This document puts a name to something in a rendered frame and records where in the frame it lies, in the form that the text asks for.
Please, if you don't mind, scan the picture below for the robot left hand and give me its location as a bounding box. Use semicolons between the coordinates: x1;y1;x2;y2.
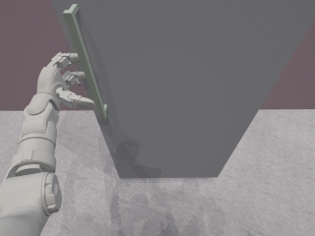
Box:
36;52;95;109

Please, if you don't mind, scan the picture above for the fridge door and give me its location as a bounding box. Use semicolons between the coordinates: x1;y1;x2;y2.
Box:
51;0;315;178

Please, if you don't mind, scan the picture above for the left robot forearm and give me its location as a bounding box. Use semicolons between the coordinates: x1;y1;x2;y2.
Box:
0;93;61;189

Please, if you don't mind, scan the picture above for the handle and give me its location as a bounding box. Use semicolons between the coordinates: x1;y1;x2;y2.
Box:
63;4;107;120

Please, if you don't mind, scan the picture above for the robot left upper arm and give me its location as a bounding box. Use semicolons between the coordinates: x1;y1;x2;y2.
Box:
0;171;62;236

